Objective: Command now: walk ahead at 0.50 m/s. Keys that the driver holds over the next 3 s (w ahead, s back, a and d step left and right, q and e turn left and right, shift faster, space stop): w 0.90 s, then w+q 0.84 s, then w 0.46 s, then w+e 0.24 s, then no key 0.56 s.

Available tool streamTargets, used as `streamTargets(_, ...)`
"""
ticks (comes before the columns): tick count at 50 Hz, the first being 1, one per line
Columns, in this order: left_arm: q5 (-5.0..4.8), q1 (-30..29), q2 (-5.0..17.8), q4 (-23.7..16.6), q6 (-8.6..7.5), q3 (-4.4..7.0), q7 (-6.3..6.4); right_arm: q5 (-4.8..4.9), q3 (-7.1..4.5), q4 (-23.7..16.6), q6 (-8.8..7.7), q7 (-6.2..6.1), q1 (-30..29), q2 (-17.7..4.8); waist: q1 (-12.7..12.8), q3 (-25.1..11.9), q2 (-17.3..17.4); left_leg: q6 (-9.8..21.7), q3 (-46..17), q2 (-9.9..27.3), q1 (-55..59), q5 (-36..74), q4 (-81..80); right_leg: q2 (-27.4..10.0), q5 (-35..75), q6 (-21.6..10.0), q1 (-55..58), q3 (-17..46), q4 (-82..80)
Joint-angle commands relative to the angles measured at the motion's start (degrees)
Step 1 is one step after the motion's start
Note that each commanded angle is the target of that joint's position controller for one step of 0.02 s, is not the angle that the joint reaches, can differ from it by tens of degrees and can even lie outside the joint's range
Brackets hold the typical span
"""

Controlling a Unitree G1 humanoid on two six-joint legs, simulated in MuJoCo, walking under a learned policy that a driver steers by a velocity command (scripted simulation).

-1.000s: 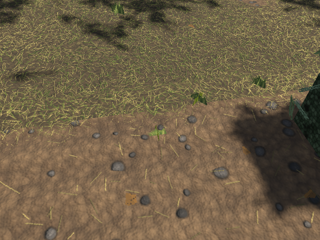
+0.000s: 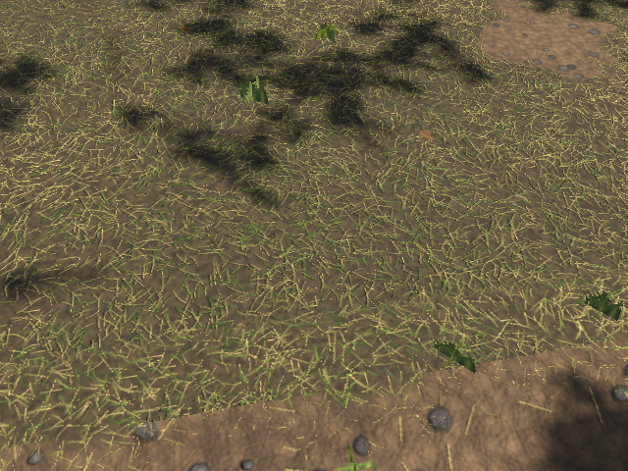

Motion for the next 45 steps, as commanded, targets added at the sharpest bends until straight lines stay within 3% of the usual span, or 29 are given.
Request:
streamTargets(1,0.63,-0.1,2.4,-2.9,0.32,0.78,0.13,0.1,-1.67,-2.4,-0.6,-1.03,0.1,-8.5,1.7,0.1,4.6,8.9,-12.8,16.4,4.0,13.3,-10.5,-2.4,7.4,1.4,-6.9,1.6,-6.7)
streamTargets(6,0.35,-9.6,1.0,-5.7,-0.23,0.17,-0.67,0.72,-1.59,-0.8,0.02,-1.94,4.0,-8.9,-1.0,2.4,5.4,6.6,-7.6,13.9,5.1,11.2,-11.6,0.0,19.2,1.7,-4.6,-1.0,-22.6)
streamTargets(11,-0.24,-16.7,1.3,-8.6,-0.87,-0.3,-2.13,1.14,-2.01,1.7,1.14,-2.21,8.2,-9.4,-2.8,4.9,5.7,6.5,-7.6,17.2,13.5,12.2,-8.6,1.5,15.9,0.3,-6.2,-1.5,-29.7)
streamTargets(14,-0.35,-14.4,3.2,-8.9,-1.45,0.32,-2.92,1.35,-2.59,1.9,1.89,-2.57,6.8,-10.5,-0.2,3.0,7.0,5.1,-7.5,18.8,16.9,22.4,-3.5,3.2,10.0,-2.0,-0.4,-2.6,-32.0)
streamTargets(15,-0.24,-10.3,4.6,-7.8,-1.56,1.07,-2.88,1.39,-2.73,1.6,2.13,-2.62,5.5,-11.0,2.4,0.3,7.9,4.3,-6.6,18.0,16.5,31.9,1.1,5.2,8.9,-3.0,6.5,-4.3,-32.5)
streamTargets(16,-0.11,-1.5,6.8,-5.0,-1.53,2.43,-2.6,1.29,-2.37,1.2,2.43,-2.62,4.5,-10.1,6.6,-4.7,7.3,2.9,-4.5,15.2,13.9,38.0,10.9,7.0,10.0,-4.5,18.4,-5.6,-33.3)
streamTargets(17,0.49,9.6,10.7,-2.3,-1.45,3.77,-2.07,0.58,-1.54,0.0,2.43,-2.62,4.5,-8.5,10.4,-12.7,3.5,0.9,-2.3,12.0,2.7,27.4,26.8,-0.3,11.5,-7.8,36.6,2.6,-31.0)
streamTargets(18,1.07,15.4,15.4,-0.9,-1.0,4.81,-1.86,0.35,0.46,-0.7,1.21,-2.02,11.0,-1.6,7.6,-20.3,-10.6,-3.4,-1.7,1.3,-21.2,-5.6,49.3,-14.3,1.5,-17.0,57.2,29.8,-36.0)
streamTargets(19,0.62,15.2,11.0,-1.1,-0.92,3.29,-2.0,1.31,0.02,0.1,-0.39,-1.64,9.5,-4.4,8.6,-22.7,-10.6,-2.6,-10.7,0.7,-28.4,-24.5,57.8,-15.9,-2.6,-17.6,58.4,40.7,-42.9)
streamTargets(20,0.18,10.1,8.3,-1.8,-1.05,2.43,-1.91,2.87,-1.15,-1.5,-1.26,-1.37,4.4,-8.4,7.7,-13.9,-7.8,-1.7,-10.6,4.2,-33.4,-21.5,60.5,-14.0,-2.7,-14.5,51.4,31.9,-43.6)
streamTargets(21,0.25,5.0,6.3,-3.1,-1.12,1.78,-1.89,2.95,-1.23,-2.4,-1.53,-1.63,0.7,-8.9,6.0,-8.6,-3.5,-1.3,-8.7,7.6,-32.3,-15.7,58.0,-11.7,1.5,-12.5,42.1,23.7,-44.9)
streamTargets(22,0.82,1.6,4.7,-3.5,-1.25,1.31,-2.11,2.18,-1.61,-2.7,-1.27,-2.12,-1.1,-8.4,4.2,-4.9,-0.8,-1.4,-7.8,9.7,-29.7,-11.6,54.2,-9.6,5.4,-11.3,33.8,18.6,-46.8)
streamTargets(23,1.4,0.0,3.0,-3.5,-1.49,0.76,-2.3,1.69,-1.97,-2.5,-0.45,-2.43,-0.4,-7.8,2.2,-3.4,-1.6,-1.4,-8.2,11.3,-25.9,-9.1,51.4,-7.5,7.9,-10.3,28.4,14.6,-48.7)
streamTargets(25,1.41,0.7,3.1,-2.6,-1.79,0.77,-2.41,1.48,-1.75,-2.1,1.05,-2.56,1.7,-5.0,0.6,-2.7,-2.8,-1.8,-7.7,12.2,-22.4,-7.1,48.1,-6.2,9.7,-10.9,23.6,11.0,-51.7)
streamTargets(27,1.28,2.6,5.0,-1.6,-2.01,1.18,-1.75,1.11,-1.9,-3.2,1.7,-2.75,-0.7,-5.0,0.4,-0.9,-2.0,-2.9,-7.3,12.7,-24.8,-3.3,43.8,-6.0,11.9,-11.6,22.6,8.6,-53.7)
streamTargets(30,1.07,5.5,6.0,-0.6,-1.65,1.32,-0.63,0.63,-2.01,-5.4,1.66,-2.68,-7.0,-5.1,1.9,0.7,-0.9,-4.2,-7.1,12.6,-29.7,5.6,34.0,-5.7,14.2,-10.9,25.2,6.3,-54.7)
streamTargets(33,0.65,7.9,6.3,0.1,-1.31,1.21,-0.18,0.87,-1.57,-6.8,1.29,-2.06,-12.5,-4.1,3.5,1.8,-1.2,-4.3,-5.6,11.0,-28.4,13.1,23.9,-4.1,14.2,-9.3,26.6,3.1,-55.0)
streamTargets(38,0.12,13.2,6.9,2.5,-0.34,1.45,0.03,1.53,-0.75,-9.6,0.8,-0.59,-20.8,-3.8,6.4,4.4,-0.9,-3.6,-4.2,8.9,-29.2,12.6,14.8,-6.4,13.9,-9.0,34.1,2.4,-52.9)
streamTargets(40,-0.03,13.9,7.4,3.2,0.27,1.77,0.24,1.66,-0.68,-10.8,0.41,0.16,-22.2,-4.3,6.1,4.7,-1.4,-2.5,-4.4,8.5,-29.3,9.1,12.8,-8.3,16.5,-8.5,37.7,2.9,-50.5)
streamTargets(42,-0.12,12.8,8.1,3.2,0.79,2.15,0.43,1.74,-1.1,-10.7,0.07,0.61,-20.0,-5.7,4.0,3.2,-2.5,-0.9,-3.5,7.1,-24.5,5.1,11.3,-9.1,23.5,-7.4,39.6,2.9,-47.1)
streamTargets(43,-0.17,11.4,8.7,2.8,1.02,2.29,0.46,1.64,-1.76,-9.8,-0.07,0.59,-16.2,-7.1,1.6,0.8,-3.2,0.1,-1.9,5.3,-18.1,3.9,10.5,-8.4,32.7,-6.6,39.4,2.0,-42.8)
streamTargets(44,-0.15,10.2,8.0,2.5,1.31,2.01,0.44,1.41,-3.02,-7.2,-0.08,0.35,-8.1,-9.2,-2.5,-4.0,-2.5,1.6,-0.4,3.4,-6.8,4.9,9.5,-5.7,40.0,-5.3,37.3,-0.2,-33.6)
streamTargets(45,0.48,10.1,6.1,1.3,1.3,1.18,0.42,0.8,-4.35,-4.5,-0.05,-0.16,2.7,-12.8,-6.3,-11.9,0.7,4.6,-6.8,9.2,10.7,6.6,11.9,-2.6,32.4,-3.4,27.5,-2.6,-18.7)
